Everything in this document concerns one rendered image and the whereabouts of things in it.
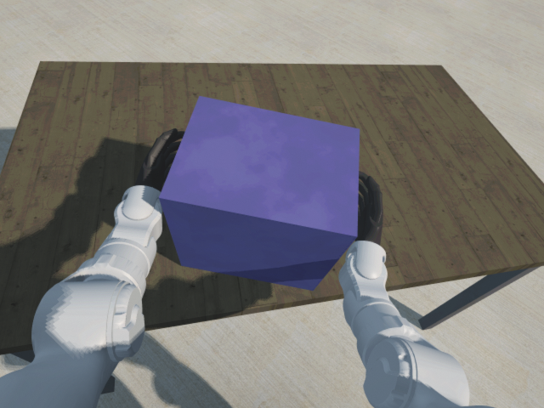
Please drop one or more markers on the robot right hand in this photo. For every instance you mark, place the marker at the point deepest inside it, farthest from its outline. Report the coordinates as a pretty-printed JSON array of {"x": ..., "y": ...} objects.
[{"x": 370, "y": 210}]

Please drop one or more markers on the robot left hand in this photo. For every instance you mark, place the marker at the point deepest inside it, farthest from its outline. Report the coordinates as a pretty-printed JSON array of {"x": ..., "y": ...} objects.
[{"x": 154, "y": 170}]

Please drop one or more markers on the right robot forearm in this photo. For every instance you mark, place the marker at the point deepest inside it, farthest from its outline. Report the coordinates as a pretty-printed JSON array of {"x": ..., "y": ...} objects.
[{"x": 367, "y": 308}]

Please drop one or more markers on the left robot upper arm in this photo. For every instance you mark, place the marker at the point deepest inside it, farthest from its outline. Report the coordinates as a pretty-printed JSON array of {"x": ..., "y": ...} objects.
[{"x": 83, "y": 330}]

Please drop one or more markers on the carton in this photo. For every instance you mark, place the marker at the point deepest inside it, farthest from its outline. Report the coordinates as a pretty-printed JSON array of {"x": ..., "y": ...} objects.
[{"x": 262, "y": 195}]

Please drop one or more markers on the left robot forearm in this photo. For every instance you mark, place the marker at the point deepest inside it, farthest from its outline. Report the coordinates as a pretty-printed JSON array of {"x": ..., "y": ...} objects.
[{"x": 130, "y": 249}]

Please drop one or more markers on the right robot upper arm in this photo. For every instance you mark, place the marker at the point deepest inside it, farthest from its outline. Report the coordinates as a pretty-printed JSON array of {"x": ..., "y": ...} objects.
[{"x": 404, "y": 374}]

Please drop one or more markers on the table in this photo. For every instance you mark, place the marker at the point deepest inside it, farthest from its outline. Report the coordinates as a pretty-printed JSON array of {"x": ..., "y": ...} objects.
[{"x": 458, "y": 200}]

